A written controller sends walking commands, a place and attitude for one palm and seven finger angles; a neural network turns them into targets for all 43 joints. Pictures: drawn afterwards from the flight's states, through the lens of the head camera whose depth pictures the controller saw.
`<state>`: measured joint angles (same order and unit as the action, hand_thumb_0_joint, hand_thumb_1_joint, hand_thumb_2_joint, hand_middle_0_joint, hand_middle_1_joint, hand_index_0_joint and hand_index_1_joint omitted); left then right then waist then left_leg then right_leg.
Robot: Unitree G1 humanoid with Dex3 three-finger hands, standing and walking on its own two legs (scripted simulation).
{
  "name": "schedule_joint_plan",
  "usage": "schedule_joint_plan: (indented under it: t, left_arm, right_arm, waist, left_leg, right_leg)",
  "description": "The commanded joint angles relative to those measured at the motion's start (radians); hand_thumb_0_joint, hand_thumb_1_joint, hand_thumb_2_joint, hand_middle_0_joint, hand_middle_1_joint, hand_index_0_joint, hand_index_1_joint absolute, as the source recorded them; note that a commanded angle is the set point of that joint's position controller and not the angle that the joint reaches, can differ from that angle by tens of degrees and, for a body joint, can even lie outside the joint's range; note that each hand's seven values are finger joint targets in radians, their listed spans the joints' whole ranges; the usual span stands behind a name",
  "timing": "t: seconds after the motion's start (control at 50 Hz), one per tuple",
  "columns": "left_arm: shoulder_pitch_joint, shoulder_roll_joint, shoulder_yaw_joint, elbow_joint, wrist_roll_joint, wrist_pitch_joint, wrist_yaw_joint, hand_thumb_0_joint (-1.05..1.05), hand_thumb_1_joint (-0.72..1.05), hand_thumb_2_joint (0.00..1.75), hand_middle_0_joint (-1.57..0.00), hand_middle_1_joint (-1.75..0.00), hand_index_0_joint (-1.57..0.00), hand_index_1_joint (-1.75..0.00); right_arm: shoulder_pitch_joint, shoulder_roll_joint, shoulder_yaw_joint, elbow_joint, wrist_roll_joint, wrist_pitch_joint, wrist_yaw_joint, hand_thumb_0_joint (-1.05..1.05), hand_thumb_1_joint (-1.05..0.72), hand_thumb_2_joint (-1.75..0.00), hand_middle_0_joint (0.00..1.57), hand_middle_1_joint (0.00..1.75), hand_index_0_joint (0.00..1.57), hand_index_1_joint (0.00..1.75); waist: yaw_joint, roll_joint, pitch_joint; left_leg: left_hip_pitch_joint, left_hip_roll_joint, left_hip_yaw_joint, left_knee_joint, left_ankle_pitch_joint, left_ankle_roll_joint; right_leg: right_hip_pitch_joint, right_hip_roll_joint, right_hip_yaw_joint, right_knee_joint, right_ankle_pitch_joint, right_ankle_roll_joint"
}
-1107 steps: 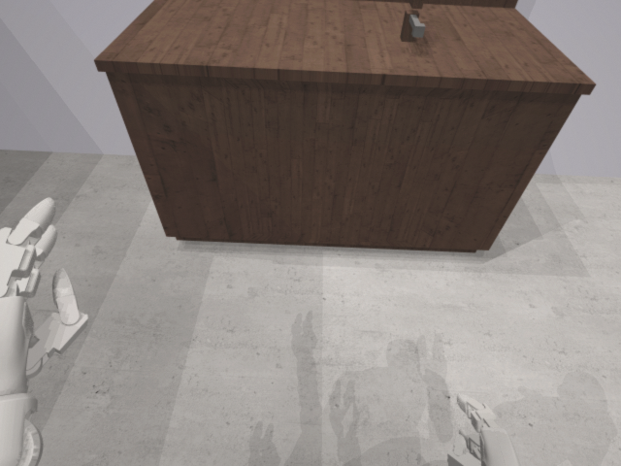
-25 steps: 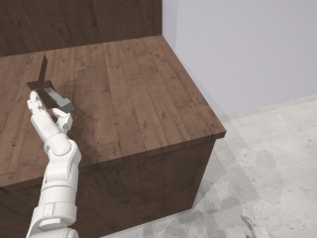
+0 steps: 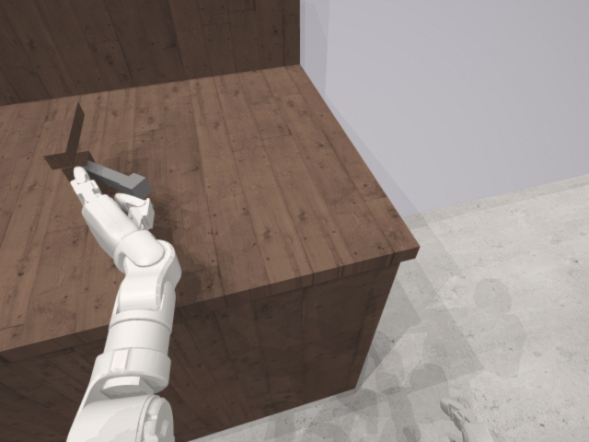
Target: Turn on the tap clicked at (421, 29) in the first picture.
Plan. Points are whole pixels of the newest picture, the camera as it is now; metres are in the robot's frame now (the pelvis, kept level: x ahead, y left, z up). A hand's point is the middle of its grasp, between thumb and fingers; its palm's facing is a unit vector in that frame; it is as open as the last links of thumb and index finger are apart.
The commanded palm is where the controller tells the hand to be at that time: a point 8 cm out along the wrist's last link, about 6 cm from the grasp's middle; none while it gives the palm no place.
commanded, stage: push the lever round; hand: left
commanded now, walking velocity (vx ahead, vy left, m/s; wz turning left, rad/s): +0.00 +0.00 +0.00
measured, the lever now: (135, 188) +0.43 +0.25 +0.12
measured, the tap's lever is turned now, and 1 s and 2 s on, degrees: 47 67 76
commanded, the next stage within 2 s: lift the hand up off the lever in 1.08 s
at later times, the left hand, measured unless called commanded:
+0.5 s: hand (160, 197) +0.42 +0.22 +0.12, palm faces +0.82 -0.57 -0.08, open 7.5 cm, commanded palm +0.37 +0.23 +0.12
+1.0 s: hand (169, 185) +0.44 +0.21 +0.12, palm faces +0.82 -0.56 -0.09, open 7.7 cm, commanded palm +0.39 +0.23 +0.12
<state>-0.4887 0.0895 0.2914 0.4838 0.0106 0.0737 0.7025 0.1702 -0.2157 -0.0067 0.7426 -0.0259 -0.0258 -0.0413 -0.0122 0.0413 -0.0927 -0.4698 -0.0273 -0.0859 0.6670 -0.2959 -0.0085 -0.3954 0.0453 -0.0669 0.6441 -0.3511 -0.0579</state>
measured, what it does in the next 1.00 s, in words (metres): stands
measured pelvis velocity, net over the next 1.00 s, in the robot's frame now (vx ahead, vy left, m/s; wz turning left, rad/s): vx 0.00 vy -0.01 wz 0.00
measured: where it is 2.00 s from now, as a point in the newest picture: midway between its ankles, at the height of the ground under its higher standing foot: outside the picture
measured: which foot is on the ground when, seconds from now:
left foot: down 0.00-1.00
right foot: down 0.00-1.00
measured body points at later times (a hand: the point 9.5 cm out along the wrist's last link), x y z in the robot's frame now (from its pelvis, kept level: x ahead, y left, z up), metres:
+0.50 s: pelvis +0.00 -0.01 +0.00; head +0.02 -0.02 +0.45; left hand +0.37 +0.24 +0.12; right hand +0.13 -0.25 -0.13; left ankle +0.02 +0.12 -0.72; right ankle -0.01 -0.08 -0.72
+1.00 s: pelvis +0.00 -0.01 -0.01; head +0.02 -0.02 +0.44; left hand +0.40 +0.24 +0.13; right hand +0.09 -0.26 -0.13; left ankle +0.02 +0.12 -0.72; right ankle -0.01 -0.08 -0.72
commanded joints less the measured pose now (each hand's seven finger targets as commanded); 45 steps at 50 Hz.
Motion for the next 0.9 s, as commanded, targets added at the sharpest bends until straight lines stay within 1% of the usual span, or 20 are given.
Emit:
schedule_joint_plan:
  t: [0.0, 0.04, 0.08, 0.14, 0.16, 0.18, 0.24, 0.28, 0.32, 0.44, 0.46, 0.52, 0.54, 0.6, 0.64, 0.68, 0.74, 0.76, 0.84, 0.88]
  left_arm:
    - [-0.408, 0.135, -0.024, -0.207, 0.037, -0.055, 0.031, 0.00, 0.90, 0.90, -0.15, -0.15, -0.15, -0.15]
    - [-0.412, 0.174, 0.022, -0.187, 0.045, -0.054, 0.045, 0.00, 0.90, 0.90, -0.15, -0.15, -0.15, -0.15]
    - [-0.442, 0.140, -0.015, -0.181, 0.044, -0.053, 0.047, 0.00, 0.90, 0.90, -0.15, -0.15, -0.15, -0.15]
    - [-0.484, 0.164, 0.009, -0.165, 0.054, -0.051, 0.063, 0.00, 0.90, 0.90, -0.15, -0.15, -0.15, -0.15]
    - [-0.496, 0.134, -0.018, -0.168, 0.055, -0.052, 0.067, 0.00, 0.90, 0.90, -0.15, -0.15, -0.15, -0.15]
    - [-0.501, 0.124, -0.024, -0.154, 0.056, -0.051, 0.072, 0.00, 0.90, 0.90, -0.15, -0.15, -0.15, -0.15]
    - [-0.490, 0.154, 0.019, -0.140, 0.062, -0.052, 0.091, 0.00, 0.90, 0.90, -0.15, -0.15, -0.15, -0.15]
    - [-0.495, 0.126, -0.001, -0.126, 0.059, -0.049, 0.098, 0.00, 0.90, 0.90, -0.15, -0.15, -0.15, -0.15]
    - [-0.548, 0.114, -0.020, -0.125, 0.066, -0.050, 0.106, 0.00, 0.90, 0.90, -0.15, -0.15, -0.15, -0.15]
    - [-0.598, 0.146, 0.028, -0.059, 0.083, -0.050, 0.142, 0.00, 0.90, 0.90, -0.15, -0.15, -0.15, -0.15]
    - [-0.619, 0.106, -0.012, -0.048, 0.083, -0.048, 0.143, 0.00, 0.90, 0.90, -0.15, -0.15, -0.15, -0.15]
    - [-0.646, 0.136, 0.014, -0.007, 0.090, -0.049, 0.151, 0.00, 0.90, 0.90, -0.15, -0.15, -0.15, -0.15]
    - [-0.646, 0.172, 0.052, 0.014, 0.097, -0.050, 0.155, 0.00, 0.90, 0.90, -0.15, -0.15, -0.15, -0.15]
    - [-0.689, 0.132, 0.010, 0.014, 0.104, -0.062, 0.155, 0.00, 0.90, 0.90, -0.15, -0.15, -0.15, -0.15]
    - [-0.642, 0.196, 0.084, 0.041, 0.106, -0.064, 0.162, 0.00, 0.90, 0.90, -0.15, -0.15, -0.15, -0.15]
    - [-0.658, 0.160, 0.046, 0.016, 0.102, -0.071, 0.155, 0.00, 0.90, 0.90, -0.15, -0.15, -0.15, -0.15]
    - [-0.645, 0.199, 0.084, 0.049, 0.106, -0.066, 0.156, 0.00, 0.90, 0.90, -0.15, -0.15, -0.15, -0.15]
    - [-0.676, 0.185, 0.063, 0.042, 0.103, -0.070, 0.153, 0.00, 0.90, 0.90, -0.15, -0.15, -0.15, -0.15]
    - [-0.700, 0.221, 0.085, 0.076, 0.108, -0.072, 0.149, 0.00, 0.90, 0.90, -0.15, -0.15, -0.15, -0.15]
    - [-0.730, 0.223, 0.076, 0.088, 0.109, -0.079, 0.147, 0.00, 0.90, 0.90, -0.15, -0.15, -0.15, -0.15]
  right_arm:
    - [-0.055, -0.127, -0.045, -0.134, -0.005, -0.033, 0.012, 0.00, -0.90, -0.90, 0.20, 0.30, 0.20, 0.30]
    - [-0.052, -0.131, -0.048, -0.124, -0.008, -0.029, 0.013, 0.00, -0.90, -0.90, 0.20, 0.30, 0.20, 0.30]
    - [-0.058, -0.127, -0.047, -0.131, -0.005, -0.029, 0.016, 0.00, -0.90, -0.90, 0.20, 0.30, 0.20, 0.30]
    - [-0.054, -0.129, -0.049, -0.117, -0.007, -0.027, 0.016, 0.00, -0.90, -0.90, 0.20, 0.30, 0.20, 0.30]
    - [-0.056, -0.125, -0.048, -0.124, -0.008, -0.029, 0.020, 0.00, -0.90, -0.90, 0.20, 0.30, 0.20, 0.30]
    - [-0.051, -0.123, -0.048, -0.119, -0.010, -0.031, 0.021, 0.00, -0.90, -0.90, 0.20, 0.30, 0.20, 0.30]
    - [-0.039, -0.127, -0.055, -0.109, -0.016, -0.028, 0.025, 0.00, -0.90, -0.90, 0.20, 0.30, 0.20, 0.30]
    - [-0.043, -0.124, -0.055, -0.116, -0.015, -0.028, 0.031, 0.00, -0.90, -0.90, 0.20, 0.30, 0.20, 0.30]
    - [-0.044, -0.123, -0.054, -0.109, -0.016, -0.030, 0.035, 0.00, -0.90, -0.90, 0.20, 0.30, 0.20, 0.30]
    - [-0.029, -0.126, -0.059, -0.088, -0.025, -0.032, 0.041, 0.00, -0.90, -0.90, 0.20, 0.30, 0.20, 0.30]
    - [-0.030, -0.123, -0.057, -0.093, -0.024, -0.033, 0.045, 0.00, -0.90, -0.90, 0.20, 0.30, 0.20, 0.30]
    - [-0.015, -0.126, -0.058, -0.089, -0.028, -0.032, 0.047, 0.00, -0.90, -0.90, 0.20, 0.30, 0.20, 0.30]
    - [-0.010, -0.130, -0.060, -0.079, -0.029, -0.029, 0.044, 0.00, -0.90, -0.90, 0.20, 0.30, 0.20, 0.30]
    - [0.000, -0.125, -0.058, -0.085, -0.032, -0.031, 0.050, 0.00, -0.90, -0.90, 0.20, 0.30, 0.20, 0.30]
    - [0.015, -0.132, -0.064, -0.081, -0.036, -0.026, 0.049, 0.00, -0.90, -0.90, 0.20, 0.30, 0.20, 0.30]
    - [0.014, -0.125, -0.063, -0.094, -0.033, -0.023, 0.053, 0.00, -0.90, -0.90, 0.20, 0.30, 0.20, 0.30]
    - [0.023, -0.133, -0.065, -0.084, -0.035, -0.020, 0.051, 0.00, -0.90, -0.90, 0.20, 0.30, 0.20, 0.30]
    - [0.028, -0.131, -0.061, -0.088, -0.034, -0.020, 0.052, 0.00, -0.90, -0.90, 0.20, 0.30, 0.20, 0.30]
    - [0.032, -0.135, -0.063, -0.079, -0.034, -0.020, 0.047, 0.00, -0.90, -0.90, 0.20, 0.30, 0.20, 0.30]
    - [0.036, -0.132, -0.061, -0.080, -0.033, -0.021, 0.046, 0.00, -0.90, -0.90, 0.20, 0.30, 0.20, 0.30]
  waist:
    - [-0.012, -0.051, -0.294]
    - [-0.007, -0.055, -0.281]
    - [-0.020, -0.069, -0.267]
    - [-0.018, -0.049, -0.265]
    - [-0.021, -0.025, -0.279]
    - [-0.024, -0.041, -0.281]
    - [-0.015, -0.042, -0.305]
    - [-0.022, -0.063, -0.302]
    - [-0.032, -0.040, -0.290]
    - [-0.034, -0.032, -0.306]
    - [-0.045, -0.036, -0.309]
    - [-0.049, -0.067, -0.311]
    - [-0.043, -0.057, -0.299]
    - [-0.056, -0.041, -0.323]
    - [-0.036, -0.055, -0.339]
    - [-0.047, -0.051, -0.357]
    - [-0.045, -0.057, -0.321]
    - [-0.058, -0.077, -0.322]
    - [-0.058, -0.059, -0.298]
    - [-0.069, -0.053, -0.302]
  left_leg:
    - [0.150, 0.005, 0.038, -0.035, 0.255, 0.022]
    - [0.142, 0.007, 0.036, -0.037, 0.252, 0.023]
    - [0.131, 0.007, 0.043, -0.032, 0.239, 0.026]
    - [0.124, 0.005, 0.038, -0.039, 0.216, 0.025]
    - [0.133, 0.003, 0.043, -0.036, 0.220, 0.025]
    - [0.129, 0.003, 0.042, -0.034, 0.215, 0.025]
    - [0.126, 0.004, 0.039, -0.028, 0.240, 0.022]
    - [0.118, 0.004, 0.045, -0.021, 0.236, 0.025]
    - [0.117, 0.004, 0.044, -0.020, 0.222, 0.024]
    - [0.103, 0.005, 0.037, -0.018, 0.201, 0.023]
    - [0.103, 0.004, 0.041, -0.015, 0.200, 0.024]
    - [0.073, 0.003, 0.047, -0.008, 0.177, 0.028]
    - [0.070, 0.004, 0.043, -0.012, 0.174, 0.028]
    - [0.080, 0.004, 0.047, -0.002, 0.183, 0.028]
    - [0.069, 0.003, 0.046, 0.000, 0.202, 0.029]
    - [0.073, 0.004, 0.053, 0.007, 0.215, 0.030]
    - [0.052, 0.004, 0.050, 0.002, 0.197, 0.033]
    - [0.050, 0.004, 0.053, 0.002, 0.196, 0.035]
    - [0.035, 0.002, 0.054, -0.004, 0.159, 0.037]
    - [0.033, 0.003, 0.058, -0.003, 0.142, 0.039]
  right_leg:
    - [0.089, -0.041, 0.024, -0.088, 0.315, 0.032]
    - [0.083, -0.039, 0.025, -0.091, 0.309, 0.031]
    - [0.076, -0.043, 0.027, -0.095, 0.306, 0.035]
    - [0.068, -0.041, 0.028, -0.099, 0.271, 0.031]
    - [0.065, -0.042, 0.029, -0.095, 0.272, 0.031]
    - [0.065, -0.043, 0.027, -0.097, 0.270, 0.033]
    - [0.078, -0.040, 0.022, -0.087, 0.295, 0.030]
    - [0.076, -0.043, 0.023, -0.088, 0.303, 0.036]
    - [0.054, -0.043, 0.023, -0.091, 0.281, 0.033]
    - [0.032, -0.038, 0.018, -0.085, 0.241, 0.031]
    - [0.024, -0.041, 0.019, -0.082, 0.241, 0.033]
    - [0.027, -0.044, 0.025, -0.084, 0.238, 0.040]
    - [0.019, -0.041, 0.022, -0.084, 0.228, 0.037]
    - [0.012, -0.042, 0.024, -0.075, 0.241, 0.037]
    - [0.036, -0.039, 0.023, -0.069, 0.273, 0.038]
    - [0.048, -0.045, 0.028, -0.064, 0.305, 0.043]
    - [0.038, -0.043, 0.027, -0.072, 0.291, 0.043]
    - [0.041, -0.046, 0.030, -0.071, 0.301, 0.048]
    - [0.027, -0.046, 0.036, -0.084, 0.260, 0.048]
    - [0.023, -0.048, 0.041, -0.088, 0.236, 0.050]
